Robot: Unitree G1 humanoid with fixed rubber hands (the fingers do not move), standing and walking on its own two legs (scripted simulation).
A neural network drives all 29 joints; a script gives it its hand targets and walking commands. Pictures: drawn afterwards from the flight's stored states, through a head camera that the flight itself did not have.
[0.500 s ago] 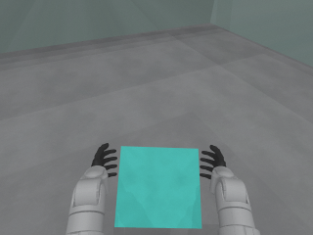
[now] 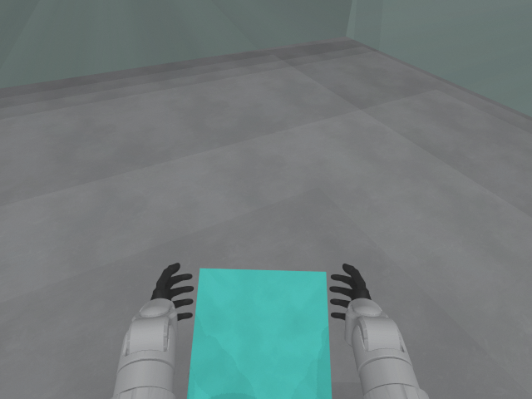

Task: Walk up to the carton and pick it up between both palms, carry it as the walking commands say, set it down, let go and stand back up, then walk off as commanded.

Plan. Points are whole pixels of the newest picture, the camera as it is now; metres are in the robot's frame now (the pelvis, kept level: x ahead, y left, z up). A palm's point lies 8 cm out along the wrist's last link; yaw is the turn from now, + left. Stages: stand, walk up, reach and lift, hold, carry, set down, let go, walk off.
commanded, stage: set down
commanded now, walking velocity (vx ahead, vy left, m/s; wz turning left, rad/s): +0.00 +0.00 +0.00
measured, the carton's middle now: (261, 332) +0.30 +0.01 -0.13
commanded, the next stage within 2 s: none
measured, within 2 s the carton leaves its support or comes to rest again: neither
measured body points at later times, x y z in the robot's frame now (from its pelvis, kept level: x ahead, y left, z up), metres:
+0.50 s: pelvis -0.03 +0.01 -0.02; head +0.06 +0.02 +0.42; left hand +0.28 +0.18 -0.09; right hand +0.30 -0.14 -0.08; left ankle +0.04 +0.10 -0.73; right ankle +0.01 -0.09 -0.73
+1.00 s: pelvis -0.07 +0.02 -0.10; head +0.12 +0.03 +0.30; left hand +0.30 +0.19 -0.19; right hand +0.31 -0.12 -0.18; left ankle +0.04 +0.10 -0.73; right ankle +0.01 -0.09 -0.73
